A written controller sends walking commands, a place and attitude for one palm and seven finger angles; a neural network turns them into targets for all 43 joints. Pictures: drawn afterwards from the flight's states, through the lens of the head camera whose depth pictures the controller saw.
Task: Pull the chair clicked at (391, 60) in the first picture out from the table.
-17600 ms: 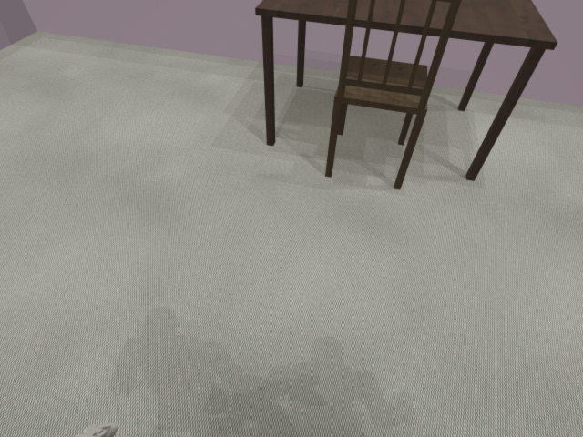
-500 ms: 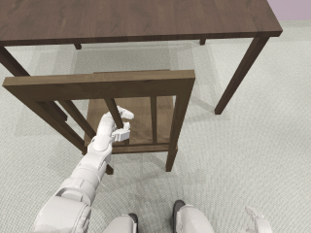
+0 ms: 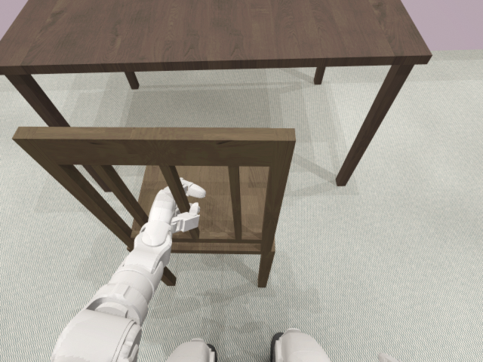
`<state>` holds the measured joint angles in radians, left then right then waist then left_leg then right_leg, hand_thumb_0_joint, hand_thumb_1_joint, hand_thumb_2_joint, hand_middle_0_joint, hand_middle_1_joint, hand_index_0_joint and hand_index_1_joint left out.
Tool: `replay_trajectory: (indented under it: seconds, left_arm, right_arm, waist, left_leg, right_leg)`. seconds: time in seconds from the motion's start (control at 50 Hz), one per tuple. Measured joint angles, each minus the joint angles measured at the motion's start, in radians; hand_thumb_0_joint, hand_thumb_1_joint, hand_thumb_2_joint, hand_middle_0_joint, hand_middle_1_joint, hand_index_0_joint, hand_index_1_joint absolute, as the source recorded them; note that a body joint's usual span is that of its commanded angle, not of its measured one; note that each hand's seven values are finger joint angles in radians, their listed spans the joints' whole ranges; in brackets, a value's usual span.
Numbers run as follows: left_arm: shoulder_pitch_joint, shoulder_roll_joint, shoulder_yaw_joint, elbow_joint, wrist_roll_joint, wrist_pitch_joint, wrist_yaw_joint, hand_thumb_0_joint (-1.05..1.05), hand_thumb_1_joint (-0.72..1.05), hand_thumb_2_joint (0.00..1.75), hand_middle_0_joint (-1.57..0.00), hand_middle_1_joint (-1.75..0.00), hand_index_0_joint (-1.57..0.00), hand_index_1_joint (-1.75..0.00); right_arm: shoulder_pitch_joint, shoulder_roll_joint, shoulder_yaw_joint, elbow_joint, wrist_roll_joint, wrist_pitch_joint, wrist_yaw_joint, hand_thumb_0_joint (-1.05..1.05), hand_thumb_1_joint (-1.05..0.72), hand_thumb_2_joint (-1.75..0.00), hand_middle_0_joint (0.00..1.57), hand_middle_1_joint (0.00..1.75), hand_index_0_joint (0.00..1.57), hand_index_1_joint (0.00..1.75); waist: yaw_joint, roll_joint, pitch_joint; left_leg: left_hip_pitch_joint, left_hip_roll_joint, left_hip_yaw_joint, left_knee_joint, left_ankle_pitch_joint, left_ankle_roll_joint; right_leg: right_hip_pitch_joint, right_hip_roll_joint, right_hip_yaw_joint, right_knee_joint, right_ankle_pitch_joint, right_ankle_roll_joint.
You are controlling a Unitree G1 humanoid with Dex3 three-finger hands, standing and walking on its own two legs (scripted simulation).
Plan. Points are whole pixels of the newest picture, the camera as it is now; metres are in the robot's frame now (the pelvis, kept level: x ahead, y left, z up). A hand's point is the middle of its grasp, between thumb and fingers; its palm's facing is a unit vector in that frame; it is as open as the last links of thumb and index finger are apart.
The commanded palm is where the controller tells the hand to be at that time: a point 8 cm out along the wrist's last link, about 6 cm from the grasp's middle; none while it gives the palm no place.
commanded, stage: step backward, pulling the chair out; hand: left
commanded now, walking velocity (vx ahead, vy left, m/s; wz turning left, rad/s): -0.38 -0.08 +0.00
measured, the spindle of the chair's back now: (184, 206) +0.39 +0.12 -0.05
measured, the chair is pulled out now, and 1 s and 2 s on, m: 0.27 0.42 0.55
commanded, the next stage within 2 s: stop walking, hand still on the chair in 1.40 s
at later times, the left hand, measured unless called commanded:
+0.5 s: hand (192, 249) +0.30 +0.10 -0.05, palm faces -0.05 -0.98 -0.21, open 5.0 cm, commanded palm +0.30 +0.15 -0.05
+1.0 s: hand (182, 299) +0.22 +0.10 -0.05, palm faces -0.07 -0.98 -0.20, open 4.9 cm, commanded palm +0.21 +0.15 -0.04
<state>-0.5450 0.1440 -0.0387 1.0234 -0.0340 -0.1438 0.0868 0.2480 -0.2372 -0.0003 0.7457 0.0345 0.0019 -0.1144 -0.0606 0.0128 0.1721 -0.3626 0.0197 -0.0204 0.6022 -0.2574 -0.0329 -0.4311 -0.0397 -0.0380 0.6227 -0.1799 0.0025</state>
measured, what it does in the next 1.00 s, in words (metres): walks backwards: left foot, then left foot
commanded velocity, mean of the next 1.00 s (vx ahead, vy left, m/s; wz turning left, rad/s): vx -0.38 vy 0.00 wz -0.04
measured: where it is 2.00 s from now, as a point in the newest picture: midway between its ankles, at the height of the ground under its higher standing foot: outside the picture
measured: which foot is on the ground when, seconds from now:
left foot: down 0.00-0.10, up 0.12-0.22, down 0.24-0.46, up 0.48-0.62, down 0.64-1.00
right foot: down 0.00-0.70, up 0.72-0.80, down 0.82-1.00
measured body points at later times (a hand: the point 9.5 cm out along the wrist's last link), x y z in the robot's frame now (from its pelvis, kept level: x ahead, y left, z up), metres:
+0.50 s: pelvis -0.07 -0.02 +0.00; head +0.02 -0.04 +0.44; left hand +0.30 +0.15 -0.04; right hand +0.03 -0.27 -0.14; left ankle -0.04 +0.13 -0.72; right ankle +0.02 -0.12 -0.73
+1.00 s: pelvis -0.16 +0.00 +0.00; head -0.07 -0.02 +0.44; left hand +0.22 +0.16 -0.03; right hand -0.07 -0.26 -0.14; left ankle -0.15 +0.14 -0.72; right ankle -0.07 -0.12 -0.73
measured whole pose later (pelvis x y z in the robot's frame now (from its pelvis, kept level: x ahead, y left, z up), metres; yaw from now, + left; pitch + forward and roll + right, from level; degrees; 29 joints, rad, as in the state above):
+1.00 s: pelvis -0.16 +0.00 +0.00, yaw +1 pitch +1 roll +0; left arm -0.60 0.15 -0.01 1.07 -0.05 -0.14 0.08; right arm 0.18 -0.24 0.00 0.77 0.06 0.02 -0.12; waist -0.08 0.04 0.18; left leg -0.37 0.04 0.00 0.67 -0.41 -0.05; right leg -0.43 -0.03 -0.04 0.53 -0.13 0.00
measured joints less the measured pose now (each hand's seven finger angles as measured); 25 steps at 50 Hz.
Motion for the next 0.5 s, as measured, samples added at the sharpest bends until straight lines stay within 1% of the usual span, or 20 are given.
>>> replay_trajectory:
  seconds: [0.04,0.06,0.08,0.12,0.18,0.22,0.24,0.26,0.28,0.3,0.34,0.36,0.38,0.42,0.44,0.48,0.5]
  left_arm:
    - [-0.012,0.007,0.01,0.015,-0.001,-0.009,-0.005,0.03,0.75,0.82,-0.3,-1.22,-0.5,-1.45]
    - [-0.02,0.012,0.015,0.02,-0.005,-0.013,-0.008,0.03,0.75,0.82,-0.3,-1.22,-0.5,-1.45]
    - [-0.026,0.018,0.021,0.024,-0.009,-0.017,-0.009,0.03,0.75,0.82,-0.31,-1.21,-0.5,-1.45]
    - [-0.035,0.025,0.031,0.029,-0.014,-0.02,-0.009,0.03,0.75,0.82,-0.31,-1.21,-0.5,-1.45]
    - [-0.044,0.021,0.037,0.034,-0.017,-0.014,-0.006,0.03,0.75,0.81,-0.31,-1.2,-0.5,-1.45]
    - [-0.049,0.011,0.033,0.029,-0.013,-0.005,-0.001,0.03,0.75,0.81,-0.3,-1.2,-0.5,-1.45]
    - [-0.049,0.006,0.026,0.022,-0.011,0.002,0.002,0.03,0.76,0.81,-0.3,-1.21,-0.5,-1.45]
    - [-0.051,0.004,0.017,0.013,-0.008,0.01,0.004,0.03,0.76,0.81,-0.29,-1.22,-0.5,-1.45]
    - [-0.05,0.005,0.01,0.003,-0.009,0.015,0.004,0.03,0.76,0.81,-0.29,-1.22,-0.5,-1.45]
    - [-0.044,0.007,0.002,-0.01,-0.007,0.017,0.004,0.03,0.76,0.81,-0.28,-1.23,-0.5,-1.45]
    - [-0.031,0.007,-0.006,-0.026,-0.008,0.022,0.0,0.03,0.76,0.8,-0.28,-1.23,-0.5,-1.45]
    - [-0.025,0.005,-0.006,-0.027,-0.007,0.02,-0.002,0.03,0.76,0.8,-0.28,-1.23,-0.5,-1.45]
    - [-0.02,0.004,-0.005,-0.025,-0.004,0.016,-0.004,0.03,0.76,0.81,-0.29,-1.23,-0.5,-1.45]
    - [-0.019,0.008,0.003,-0.016,-0.003,0.004,-0.006,0.03,0.76,0.81,-0.3,-1.23,-0.5,-1.45]
    - [-0.022,0.012,0.009,-0.009,-0.008,-0.001,-0.007,0.03,0.75,0.81,-0.3,-1.23,-0.5,-1.45]
    - [-0.031,0.019,0.019,0.007,-0.013,-0.008,-0.007,0.03,0.75,0.81,-0.31,-1.22,-0.5,-1.45]
    - [-0.036,0.019,0.024,0.015,-0.015,-0.009,-0.005,0.03,0.75,0.81,-0.31,-1.22,-0.5,-1.45]
  right_arm:
    - [-0.013,0.009,0.003,0.017,0.001,0.0,0.009,0.01,-0.91,-0.9,0.2,0.3,0.2,0.3]
    - [-0.026,0.011,0.003,0.021,0.003,0.0,0.011,0.01,-0.91,-0.9,0.2,0.3,0.2,0.3]
    - [-0.037,0.014,0.003,0.023,0.008,-0.002,0.012,0.01,-0.91,-0.9,0.2,0.3,0.2,0.3]
    - [-0.054,0.012,0.001,0.021,0.018,-0.007,0.011,0.01,-0.91,-0.9,0.2,0.3,0.2,0.3]
    - [-0.07,-0.011,-0.004,0.017,0.027,-0.013,0.004,0.01,-0.91,-0.9,0.2,0.3,0.2,0.3]
    - [-0.074,-0.029,-0.004,0.015,0.027,-0.018,-0.002,0.01,-0.91,-0.9,0.2,0.3,0.2,0.3]
    - [-0.072,-0.038,-0.004,0.013,0.026,-0.02,-0.005,0.01,-0.91,-0.9,0.2,0.3,0.2,0.3]
    - [-0.072,-0.043,-0.005,0.01,0.024,-0.019,-0.01,0.01,-0.91,-0.9,0.2,0.3,0.2,0.3]
    - [-0.072,-0.042,-0.007,0.005,0.022,-0.015,-0.012,0.01,-0.91,-0.9,0.2,0.3,0.2,0.3]
    - [-0.068,-0.039,-0.01,-0.005,0.017,-0.008,-0.013,0.01,-0.91,-0.9,0.2,0.3,0.2,0.3]
    - [-0.056,-0.033,-0.014,-0.026,0.006,0.005,-0.013,0.01,-0.91,-0.9,0.2,0.3,0.2,0.3]
    - [-0.05,-0.028,-0.015,-0.031,0.002,0.009,-0.011,0.01,-0.91,-0.9,0.2,0.3,0.2,0.3]
    - [-0.045,-0.022,-0.014,-0.03,0.001,0.011,-0.008,0.01,-0.91,-0.9,0.2,0.3,0.2,0.3]
    - [-0.054,-0.01,-0.008,-0.02,0.002,0.016,0.0,0.01,-0.91,-0.9,0.2,0.3,0.2,0.3]
    - [-0.065,-0.003,-0.005,-0.013,0.005,0.018,0.002,0.01,-0.91,-0.9,0.2,0.3,0.2,0.3]
    - [-0.082,0.006,-0.002,-0.002,0.016,0.017,0.002,0.01,-0.91,-0.9,0.2,0.3,0.2,0.3]
    - [-0.087,0.006,-0.002,0.001,0.021,0.015,0.002,0.01,-0.91,-0.9,0.2,0.3,0.2,0.3]
  waist:
    - [0.013,0.01,0.01]
    - [0.013,0.018,0.022]
    - [0.01,0.022,0.029]
    - [-0.004,0.026,0.036]
    - [-0.025,0.027,0.028]
    - [-0.033,0.022,0.02]
    - [-0.035,0.02,0.015]
    - [-0.036,0.011,0.015]
    - [-0.027,-0.005,0.02]
    - [-0.014,-0.018,0.021]
    - [0.002,-0.024,0.019]
    - [0.006,-0.02,0.017]
    - [0.01,-0.018,0.014]
    - [0.024,-0.001,0.021]
    - [0.023,0.007,0.029]
    - [0.011,0.016,0.035]
    - [0.002,0.019,0.033]
  left_leg:
    - [-0.004,0.02,-0.007,0.003,0.003,-0.013]
    - [-0.005,0.031,-0.012,-0.003,0.01,-0.02]
    - [-0.007,0.036,-0.016,-0.011,0.021,-0.027]
    - [-0.025,0.039,-0.015,0.004,0.031,-0.026]
    - [-0.044,0.014,-0.023,0.087,-0.105,-0.017]
    - [-0.02,0.002,-0.019,0.072,-0.13,-0.011]
    - [0.006,0.004,-0.011,0.019,-0.087,-0.007]
    - [0.015,0.002,-0.001,-0.026,0.008,0.0]
    - [0.021,-0.006,0.011,-0.041,0.038,0.004]
    - [0.026,-0.011,0.025,-0.048,0.037,0.005]
    - [0.027,-0.01,0.037,-0.051,0.019,0.005]
    - [0.024,-0.007,0.035,-0.047,0.014,0.003]
    - [0.021,-0.004,0.032,-0.04,0.011,0.0]
    - [0.015,0.017,0.029,-0.024,0.008,-0.01]
    - [0.013,0.027,0.025,-0.021,0.011,-0.016]
    - [-0.005,0.036,0.022,0.007,0.002,-0.022]
    - [-0.02,0.031,0.014,0.047,-0.054,-0.02]
  right_leg:
    - [0.029,0.023,-0.003,-0.049,-0.006,-0.01]
    - [0.032,0.033,-0.008,-0.061,0.001,-0.016]
    - [0.03,0.039,-0.013,-0.07,0.011,-0.022]
    - [0.021,0.04,-0.022,-0.079,0.029,-0.03]
    - [-0.002,0.023,-0.029,-0.082,0.045,-0.03]
    - [-0.015,0.007,-0.033,-0.089,0.057,-0.024]
    - [-0.023,0.001,-0.035,-0.089,0.063,-0.019]
    - [-0.029,-0.009,-0.035,-0.088,0.068,-0.014]
    - [-0.031,-0.017,-0.025,-0.088,0.074,-0.008]
    - [-0.037,-0.021,-0.012,-0.084,0.071,-0.002]
    - [-0.048,-0.019,0.004,-0.036,0.006,0.007]
    - [-0.038,-0.015,0.008,-0.014,-0.014,0.006]
    - [-0.016,-0.011,0.011,-0.013,0.006,0.004]
    - [0.006,0.011,0.009,-0.043,0.006,-0.013]
    - [0.009,0.021,0.004,-0.051,0.013,-0.019]
    - [0.008,0.028,-0.006,-0.064,0.03,-0.026]
    - [0.004,0.026,-0.012,-0.07,0.039,-0.028]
